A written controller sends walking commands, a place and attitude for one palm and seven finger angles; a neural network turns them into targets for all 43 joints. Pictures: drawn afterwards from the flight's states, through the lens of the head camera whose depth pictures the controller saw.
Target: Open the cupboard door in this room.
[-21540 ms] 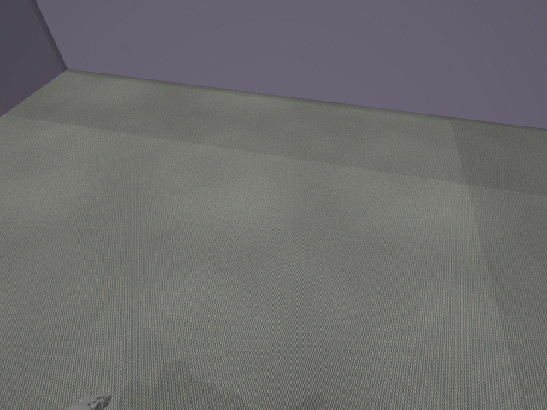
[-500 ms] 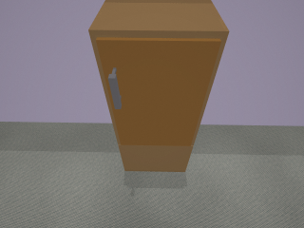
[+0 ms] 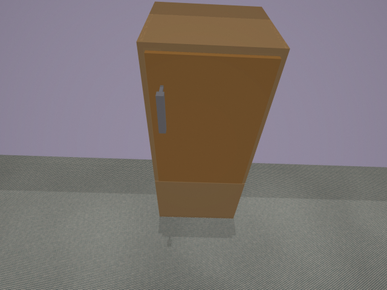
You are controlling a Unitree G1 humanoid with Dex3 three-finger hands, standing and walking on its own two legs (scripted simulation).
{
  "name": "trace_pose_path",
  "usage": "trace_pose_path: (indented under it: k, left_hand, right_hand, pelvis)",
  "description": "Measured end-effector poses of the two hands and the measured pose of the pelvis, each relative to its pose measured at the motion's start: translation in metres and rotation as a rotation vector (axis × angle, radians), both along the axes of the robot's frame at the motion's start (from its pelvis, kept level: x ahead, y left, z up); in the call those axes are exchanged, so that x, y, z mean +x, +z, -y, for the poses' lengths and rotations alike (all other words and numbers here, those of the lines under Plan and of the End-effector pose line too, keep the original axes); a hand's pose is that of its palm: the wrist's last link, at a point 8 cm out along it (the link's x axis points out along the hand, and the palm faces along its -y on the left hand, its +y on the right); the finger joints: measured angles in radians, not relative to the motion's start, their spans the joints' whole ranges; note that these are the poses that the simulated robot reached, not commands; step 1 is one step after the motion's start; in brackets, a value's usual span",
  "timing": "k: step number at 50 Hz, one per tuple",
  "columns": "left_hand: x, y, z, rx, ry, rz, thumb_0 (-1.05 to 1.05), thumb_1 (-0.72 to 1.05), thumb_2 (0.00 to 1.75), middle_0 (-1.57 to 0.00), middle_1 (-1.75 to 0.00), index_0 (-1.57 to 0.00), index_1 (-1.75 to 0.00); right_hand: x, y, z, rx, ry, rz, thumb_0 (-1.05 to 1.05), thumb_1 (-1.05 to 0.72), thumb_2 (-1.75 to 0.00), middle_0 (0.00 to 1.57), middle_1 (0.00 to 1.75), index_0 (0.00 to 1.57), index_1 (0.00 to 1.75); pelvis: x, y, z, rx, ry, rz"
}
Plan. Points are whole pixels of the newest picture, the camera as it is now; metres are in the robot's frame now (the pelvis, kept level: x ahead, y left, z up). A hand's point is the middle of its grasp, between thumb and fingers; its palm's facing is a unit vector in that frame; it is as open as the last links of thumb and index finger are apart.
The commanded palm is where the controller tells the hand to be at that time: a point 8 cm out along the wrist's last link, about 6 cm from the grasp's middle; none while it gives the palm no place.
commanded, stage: come to a stop and stand still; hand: left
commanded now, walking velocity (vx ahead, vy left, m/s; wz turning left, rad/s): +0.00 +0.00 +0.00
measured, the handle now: (162, 109) +0.62 +0.14 +0.03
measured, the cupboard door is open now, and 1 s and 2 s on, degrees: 0 0 0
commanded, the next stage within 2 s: look again from close up in 0.20 s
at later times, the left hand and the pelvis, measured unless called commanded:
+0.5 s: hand out of the picture -0.01 +0.17 -0.18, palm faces +0.01 -0.98 -0.19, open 7.4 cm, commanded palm none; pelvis +0.00 -0.01 +0.00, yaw +0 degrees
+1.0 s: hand out of the picture +0.01 +0.15 -0.18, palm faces +0.00 -0.99 -0.17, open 7.4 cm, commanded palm none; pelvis +0.02 -0.01 +0.00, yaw -1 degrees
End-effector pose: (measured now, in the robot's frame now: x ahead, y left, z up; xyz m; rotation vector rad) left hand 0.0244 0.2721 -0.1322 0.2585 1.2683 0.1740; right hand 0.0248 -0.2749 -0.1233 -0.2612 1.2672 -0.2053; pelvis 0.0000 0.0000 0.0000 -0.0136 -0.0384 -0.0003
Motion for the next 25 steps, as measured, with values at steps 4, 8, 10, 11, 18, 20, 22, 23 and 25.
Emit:
trace_pose_path:
  k: [4,8,10,11,18,20,22,23,25]
  left_hand:
    - [-0.026,-0.004,0.004,-0.013,0.018,-0.068,0.01,0.91,0.90,-0.20,-0.30,-0.20,-0.30]
    - [-0.044,-0.007,0.011,-0.029,0.034,-0.114,0.01,0.91,0.90,-0.20,-0.30,-0.20,-0.30]
    - [-0.050,-0.008,0.016,-0.037,0.040,-0.128,0.01,0.91,0.90,-0.20,-0.30,-0.20,-0.30]
    - [-0.052,-0.009,0.018,-0.042,0.043,-0.132,0.01,0.91,0.90,-0.20,-0.30,-0.20,-0.30]
    - [-0.053,-0.012,0.036,-0.071,0.049,-0.137,0.01,0.91,0.90,-0.20,-0.30,-0.20,-0.30]
    - [-0.050,-0.012,0.041,-0.078,0.050,-0.131,0.01,0.91,0.90,-0.20,-0.30,-0.20,-0.30]
    - [-0.047,-0.013,0.046,-0.085,0.050,-0.123,0.01,0.91,0.90,-0.20,-0.30,-0.20,-0.30]
    - [-0.045,-0.013,0.048,-0.089,0.050,-0.119,0.01,0.91,0.90,-0.20,-0.30,-0.20,-0.30]
    - [-0.040,-0.013,0.053,-0.095,0.049,-0.111,0.01,0.91,0.90,-0.20,-0.30,-0.20,-0.30]
  right_hand:
    - [-0.015,-0.003,-0.004,0.010,-0.015,-0.045,0.01,-0.91,-0.90,0.20,0.30,0.20,0.30]
    - [-0.022,-0.006,-0.010,0.023,-0.023,-0.069,0.01,-0.91,-0.90,0.20,0.30,0.20,0.30]
    - [-0.022,-0.007,-0.013,0.032,-0.025,-0.073,0.01,-0.91,-0.90,0.20,0.30,0.20,0.30]
    - [-0.022,-0.008,-0.014,0.036,-0.025,-0.073,0.01,-0.91,-0.90,0.20,0.30,0.20,0.30]
    - [-0.010,-0.012,-0.025,0.068,-0.025,-0.054,0.01,-0.91,-0.90,0.20,0.30,0.20,0.30]
    - [-0.007,-0.012,-0.028,0.077,-0.024,-0.047,0.01,-0.91,-0.90,0.20,0.30,0.20,0.30]
    - [-0.003,-0.013,-0.031,0.086,-0.023,-0.042,0.01,-0.91,-0.90,0.20,0.30,0.20,0.30]
    - [-0.002,-0.014,-0.033,0.091,-0.023,-0.040,0.01,-0.91,-0.90,0.20,0.30,0.20,0.30]
    - [0.000,-0.014,-0.036,0.100,-0.024,-0.038,0.01,-0.91,-0.90,0.20,0.30,0.20,0.30]
  pelvis:
    - [-0.003,0.000,-0.001,0.000,0.000,-0.003]
    - [-0.004,0.000,-0.001,0.001,0.001,-0.004]
    - [-0.004,0.001,-0.001,0.001,0.002,-0.005]
    - [-0.004,0.001,-0.001,0.001,0.002,-0.005]
    - [-0.002,0.001,0.002,0.002,0.001,-0.009]
    - [-0.001,0.001,0.003,0.002,0.001,-0.011]
    - [0.001,0.001,0.004,0.003,0.001,-0.012]
    - [0.001,0.001,0.004,0.003,0.001,-0.012]
    - [0.003,0.001,0.005,0.003,0.000,-0.013]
